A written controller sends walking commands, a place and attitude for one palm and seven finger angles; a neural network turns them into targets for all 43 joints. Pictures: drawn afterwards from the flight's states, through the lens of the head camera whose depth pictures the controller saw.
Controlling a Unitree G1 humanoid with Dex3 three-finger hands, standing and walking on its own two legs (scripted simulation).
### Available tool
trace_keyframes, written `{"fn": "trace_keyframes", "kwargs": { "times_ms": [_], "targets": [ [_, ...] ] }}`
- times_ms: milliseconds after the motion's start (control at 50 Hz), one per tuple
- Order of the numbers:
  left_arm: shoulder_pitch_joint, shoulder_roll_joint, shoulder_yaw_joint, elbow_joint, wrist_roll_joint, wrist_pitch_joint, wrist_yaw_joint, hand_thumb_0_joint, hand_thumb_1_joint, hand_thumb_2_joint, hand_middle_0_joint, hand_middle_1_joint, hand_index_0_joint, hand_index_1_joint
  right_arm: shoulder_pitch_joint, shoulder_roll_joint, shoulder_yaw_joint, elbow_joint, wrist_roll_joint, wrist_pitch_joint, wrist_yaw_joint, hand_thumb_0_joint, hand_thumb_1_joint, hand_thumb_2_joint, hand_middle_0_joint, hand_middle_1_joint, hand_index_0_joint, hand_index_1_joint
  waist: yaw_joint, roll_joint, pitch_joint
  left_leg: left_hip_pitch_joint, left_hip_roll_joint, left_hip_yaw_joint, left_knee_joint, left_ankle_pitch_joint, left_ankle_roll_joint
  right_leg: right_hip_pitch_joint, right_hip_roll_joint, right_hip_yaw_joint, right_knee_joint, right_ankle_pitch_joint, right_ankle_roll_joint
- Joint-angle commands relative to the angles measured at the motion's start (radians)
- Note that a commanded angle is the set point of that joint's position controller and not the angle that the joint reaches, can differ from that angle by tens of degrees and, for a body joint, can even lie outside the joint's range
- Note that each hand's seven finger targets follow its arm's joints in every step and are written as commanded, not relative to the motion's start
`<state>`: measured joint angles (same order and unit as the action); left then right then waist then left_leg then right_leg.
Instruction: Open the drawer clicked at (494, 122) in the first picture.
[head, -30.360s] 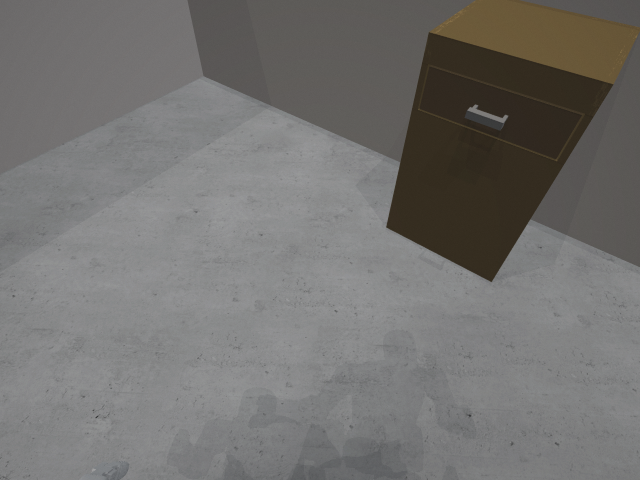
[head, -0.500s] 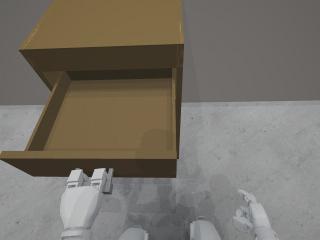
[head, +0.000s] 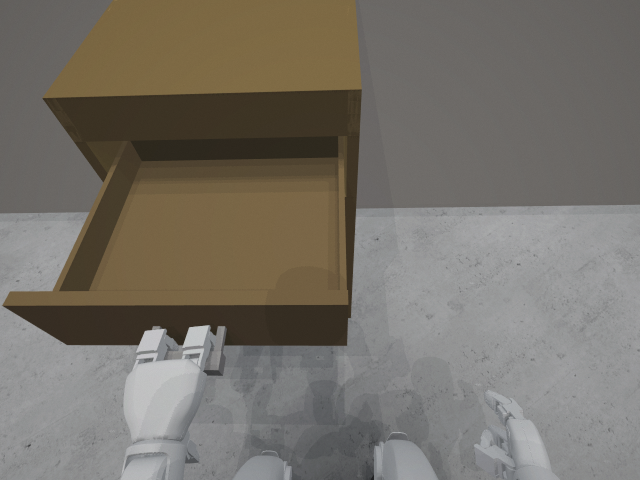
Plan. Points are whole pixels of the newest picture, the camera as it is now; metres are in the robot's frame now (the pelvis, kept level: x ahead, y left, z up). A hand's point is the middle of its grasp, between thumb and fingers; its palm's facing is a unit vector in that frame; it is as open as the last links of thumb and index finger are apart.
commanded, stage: lift the hand off the handle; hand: left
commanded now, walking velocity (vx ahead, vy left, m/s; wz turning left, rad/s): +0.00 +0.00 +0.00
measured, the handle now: (185, 348) +0.28 +0.20 -0.03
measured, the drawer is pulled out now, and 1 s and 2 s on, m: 0.30 0.29 0.29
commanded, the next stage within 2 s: none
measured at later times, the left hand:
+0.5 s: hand (182, 382) +0.24 +0.20 -0.03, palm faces +0.01 -0.06 -1.00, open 13.8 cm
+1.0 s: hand (162, 371) +0.24 +0.21 +0.01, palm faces +0.00 -0.08 -1.00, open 13.5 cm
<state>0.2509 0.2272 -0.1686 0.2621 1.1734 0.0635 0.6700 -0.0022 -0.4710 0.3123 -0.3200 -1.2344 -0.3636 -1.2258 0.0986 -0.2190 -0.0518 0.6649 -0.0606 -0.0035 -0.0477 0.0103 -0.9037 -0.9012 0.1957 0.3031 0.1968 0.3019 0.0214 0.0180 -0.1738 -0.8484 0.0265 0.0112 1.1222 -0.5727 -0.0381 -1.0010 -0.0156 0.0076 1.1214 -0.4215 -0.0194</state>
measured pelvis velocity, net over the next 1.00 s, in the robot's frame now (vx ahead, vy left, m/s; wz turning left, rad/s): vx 0.01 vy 0.01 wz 0.00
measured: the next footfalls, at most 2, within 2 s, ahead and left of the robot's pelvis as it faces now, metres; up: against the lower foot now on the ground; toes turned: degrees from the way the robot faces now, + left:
none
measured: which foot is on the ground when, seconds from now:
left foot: down 0.00-1.00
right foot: down 0.00-1.00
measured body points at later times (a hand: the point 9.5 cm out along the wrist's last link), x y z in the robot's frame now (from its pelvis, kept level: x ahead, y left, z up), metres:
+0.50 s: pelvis +0.00 +0.00 +0.01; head +0.05 -0.03 +0.46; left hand +0.23 +0.20 +0.03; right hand +0.18 -0.24 -0.10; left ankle -0.02 +0.15 -0.65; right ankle +0.06 -0.11 -0.65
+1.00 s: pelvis +0.01 +0.01 +0.04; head +0.06 -0.02 +0.48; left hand +0.24 +0.21 +0.06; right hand +0.22 -0.22 -0.07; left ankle -0.02 +0.15 -0.65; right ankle +0.06 -0.11 -0.65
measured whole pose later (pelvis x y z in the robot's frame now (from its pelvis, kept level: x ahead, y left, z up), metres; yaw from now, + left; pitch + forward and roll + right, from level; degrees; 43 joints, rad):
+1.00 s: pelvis +0.01 +0.01 +0.04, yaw +0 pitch +12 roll +1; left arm 0.24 0.25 -0.19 0.18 1.11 0.11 0.53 0.00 -0.49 0.30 -0.32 -1.20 -0.37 -1.22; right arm 0.10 -0.21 -0.03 0.64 -0.04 0.02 -0.05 0.01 -0.90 -0.90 0.20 0.30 0.20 0.30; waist 0.05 0.03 -0.12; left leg -0.61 0.02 0.01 0.91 -0.50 -0.03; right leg -0.76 -0.02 0.00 0.92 -0.36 -0.01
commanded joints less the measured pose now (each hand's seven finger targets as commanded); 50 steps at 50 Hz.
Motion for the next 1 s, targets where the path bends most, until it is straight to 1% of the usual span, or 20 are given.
{"fn": "trace_keyframes", "kwargs": {
  "times_ms": [0,100,140,180,240,280,320,400,440,460,480,520,620,680,720,780,820,900,940,980],
  "targets": [
    [-0.118,0.146,0.122,-0.138,-0.010,0.030,0.045,0.000,-0.500,0.300,-0.300,-1.200,-0.300,-1.200,-0.091,-0.103,-0.025,-0.131,0.002,-0.052,-0.013,0.000,-0.900,-0.900,0.200,0.300,0.200,0.300,0.013,-0.073,-0.256,0.036,-0.069,0.026,-0.151,0.173,0.046,0.298,0.022,0.012,-0.207,0.109,-0.011],
    [-0.227,0.142,0.093,-0.098,-0.010,0.042,0.035,0.000,-0.500,0.300,-0.300,-1.200,-0.300,-1.200,-0.093,-0.103,-0.020,-0.114,0.007,-0.052,-0.024,0.000,-0.900,-0.900,0.200,0.300,0.200,0.300,-0.001,-0.054,-0.230,0.047,-0.069,0.026,-0.165,0.144,0.048,0.273,0.020,0.006,-0.229,0.054,-0.009],
    [-0.259,0.147,0.095,-0.069,-0.010,0.044,0.030,0.000,-0.500,0.300,-0.300,-1.200,-0.300,-1.200,-0.092,-0.102,-0.018,-0.106,0.008,-0.054,-0.031,0.000,-0.900,-0.900,0.200,0.300,0.200,0.300,-0.002,-0.076,-0.234,0.041,-0.071,0.028,-0.165,0.131,0.049,0.277,0.018,0.007,-0.236,0.033,-0.006],
    [-0.290,0.146,0.085,-0.105,-0.017,0.037,0.025,0.000,-0.500,0.300,-0.300,-1.200,-0.300,-1.200,-0.087,-0.100,-0.019,-0.113,0.008,-0.060,-0.034,0.000,-0.900,-0.900,0.200,0.300,0.200,0.300,0.005,-0.055,-0.273,0.064,-0.072,0.028,-0.175,0.141,0.050,0.305,0.016,0.007,-0.239,0.043,-0.006],
    [-0.216,0.157,0.105,-0.117,-0.029,0.042,0.012,0.000,-0.500,0.300,-0.300,-1.200,-0.300,-1.200,-0.085,-0.097,-0.017,-0.123,0.012,-0.055,-0.035,0.000,-0.900,-0.900,0.200,0.300,0.200,0.300,0.021,-0.060,-0.289,0.086,-0.074,0.032,-0.187,0.180,0.048,0.350,0.019,0.006,-0.243,0.102,-0.007],
    [-0.210,0.143,0.090,-0.133,-0.036,0.038,0.002,0.000,-0.500,0.300,-0.300,-1.200,-0.300,-1.200,-0.085,-0.095,-0.015,-0.129,0.015,-0.055,-0.034,0.000,-0.900,-0.900,0.200,0.300,0.200,0.300,0.017,-0.066,-0.267,0.087,-0.074,0.030,-0.197,0.177,0.048,0.356,0.019,0.004,-0.254,0.097,-0.007],
    [-0.201,0.171,0.121,-0.143,-0.039,0.032,0.001,0.000,-0.500,0.300,-0.300,-1.200,-0.300,-1.200,-0.093,-0.097,-0.014,-0.131,0.016,-0.054,-0.034,0.000,-0.900,-0.900,0.200,0.300,0.200,0.300,0.019,-0.077,-0.256,0.085,-0.072,0.030,-0.201,0.170,0.048,0.364,0.020,0.011,-0.266,0.082,-0.007],
    [-0.206,0.142,0.082,-0.154,-0.028,0.032,-0.001,0.000,-0.500,0.300,-0.300,-1.200,-0.300,-1.200,-0.089,-0.097,-0.012,-0.138,0.016,-0.050,-0.026,0.000,-0.900,-0.900,0.200,0.300,0.200,0.300,0.011,-0.039,-0.217,0.110,-0.071,0.030,-0.226,0.163,0.046,0.346,0.021,0.000,-0.283,0.059,-0.010],
    [-0.198,0.160,0.102,-0.155,-0.029,0.037,-0.001,0.000,-0.500,0.300,-0.300,-1.200,-0.300,-1.200,-0.090,-0.099,-0.012,-0.140,0.016,-0.048,-0.026,0.000,-0.900,-0.900,0.200,0.300,0.200,0.300,0.017,-0.052,-0.225,0.119,-0.072,0.033,-0.231,0.169,0.047,0.364,0.023,0.002,-0.289,0.068,-0.009],
    [-0.212,0.153,0.092,-0.160,-0.029,0.039,-0.003,0.000,-0.500,0.300,-0.300,-1.200,-0.300,-1.200,-0.089,-0.099,-0.014,-0.140,0.017,-0.047,-0.025,0.000,-0.900,-0.900,0.200,0.300,0.200,0.300,0.011,-0.058,-0.224,0.124,-0.071,0.030,-0.236,0.167,0.046,0.364,0.022,0.001,-0.293,0.065,-0.009],
    [-0.219,0.142,0.079,-0.169,-0.032,0.039,-0.005,0.000,-0.500,0.300,-0.300,-1.200,-0.300,-1.200,-0.094,-0.099,-0.012,-0.144,0.017,-0.049,-0.025,0.000,-0.900,-0.900,0.200,0.300,0.200,0.300,0.011,-0.036,-0.214,0.132,-0.072,0.033,-0.242,0.170,0.048,0.367,0.020,0.002,-0.301,0.070,-0.009],
    [-0.224,0.171,0.106,-0.180,-0.038,0.041,-0.010,0.000,-0.500,0.300,-0.300,-1.200,-0.300,-1.200,-0.091,-0.103,-0.013,-0.143,0.018,-0.045,-0.025,0.000,-0.900,-0.900,0.200,0.300,0.200,0.300,0.013,-0.048,-0.226,0.146,-0.071,0.030,-0.251,0.184,0.048,0.389,0.024,0.000,-0.303,0.087,-0.011],
    [-0.207,0.180,0.116,-0.211,-0.039,0.035,-0.016,0.000,-0.500,0.300,-0.300,-1.200,-0.300,-1.200,-0.097,-0.101,-0.012,-0.150,0.018,-0.041,-0.025,0.000,-0.900,-0.900,0.200,0.300,0.200,0.300,0.019,-0.032,-0.227,0.176,-0.072,0.033,-0.266,0.216,0.047,0.418,0.024,0.001,-0.313,0.133,-0.012],
    [-0.173,0.157,0.098,-0.223,-0.039,0.033,-0.018,0.000,-0.500,0.300,-0.300,-1.200,-0.300,-1.200,-0.094,-0.098,-0.014,-0.152,0.014,-0.040,-0.020,0.000,-0.900,-0.900,0.200,0.300,0.200,0.300,0.019,-0.034,-0.240,0.199,-0.071,0.034,-0.271,0.255,0.047,0.438,0.026,-0.005,-0.308,0.191,-0.011],
    [-0.148,0.159,0.098,-0.241,-0.049,0.040,-0.028,0.000,-0.500,0.300,-0.300,-1.200,-0.300,-1.200,-0.101,-0.103,-0.014,-0.158,0.018,-0.036,-0.016,0.000,-0.900,-0.900,0.200,0.300,0.200,0.300,0.019,-0.037,-0.228,0.209,-0.069,0.032,-0.282,0.265,0.045,0.451,0.028,-0.006,-0.318,0.205,-0.013],
    [-0.147,0.122,0.052,-0.246,-0.053,0.052,-0.048,0.000,-0.500,0.300,-0.300,-1.200,-0.300,-1.200,-0.105,-0.102,-0.011,-0.163,0.021,-0.033,-0.011,0.000,-0.900,-0.900,0.200,0.300,0.200,0.300,0.008,-0.052,-0.188,0.225,-0.068,0.029,-0.300,0.255,0.047,0.446,0.028,-0.014,-0.339,0.186,-0.009],
    [-0.171,0.161,0.081,-0.254,-0.055,0.055,-0.062,0.000,-0.500,0.300,-0.300,-1.200,-0.300,-1.200,-0.106,-0.108,-0.010,-0.164,0.023,-0.027,-0.015,0.000,-0.900,-0.900,0.200,0.300,0.200,0.300,0.011,-0.054,-0.188,0.235,-0.067,0.028,-0.313,0.254,0.049,0.461,0.030,-0.006,-0.352,0.181,-0.011],
    [-0.141,0.138,0.054,-0.291,-0.053,0.039,-0.085,0.000,-0.500,0.300,-0.300,-1.200,-0.300,-1.200,-0.103,-0.100,-0.008,-0.175,0.020,-0.025,-0.010,0.000,-0.900,-0.900,0.200,0.300,0.200,0.300,0.018,-0.053,-0.187,0.271,-0.067,0.027,-0.329,0.282,0.048,0.478,0.031,-0.017,-0.357,0.207,-0.011],
    [-0.136,0.154,0.071,-0.303,-0.054,0.032,-0.090,0.000,-0.500,0.300,-0.300,-1.200,-0.300,-1.200,-0.103,-0.101,-0.007,-0.177,0.020,-0.021,-0.009,0.000,-0.900,-0.900,0.200,0.300,0.200,0.300,0.018,-0.050,-0.178,0.284,-0.064,0.024,-0.338,0.293,0.046,0.481,0.033,-0.018,-0.361,0.214,-0.012],
    [-0.118,0.135,0.051,-0.328,-0.049,0.027,-0.092,0.000,-0.500,0.300,-0.300,-1.200,-0.300,-1.200,-0.103,-0.096,-0.008,-0.186,0.017,-0.021,-0.002,0.000,-0.900,-0.900,0.200,0.300,0.200,0.300,0.022,-0.033,-0.185,0.303,-0.064,0.023,-0.343,0.316,0.045,0.485,0.035,-0.027,-0.358,0.230,-0.015]
  ]
}}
